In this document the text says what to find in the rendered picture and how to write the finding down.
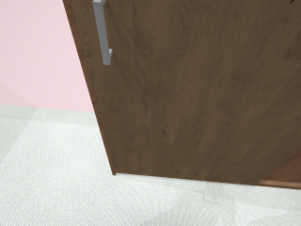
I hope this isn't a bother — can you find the handle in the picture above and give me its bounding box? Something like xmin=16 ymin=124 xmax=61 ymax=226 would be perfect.
xmin=92 ymin=0 xmax=113 ymax=65

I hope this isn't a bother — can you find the wardrobe door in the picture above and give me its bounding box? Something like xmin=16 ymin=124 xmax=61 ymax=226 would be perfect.
xmin=71 ymin=0 xmax=301 ymax=186
xmin=262 ymin=149 xmax=301 ymax=184

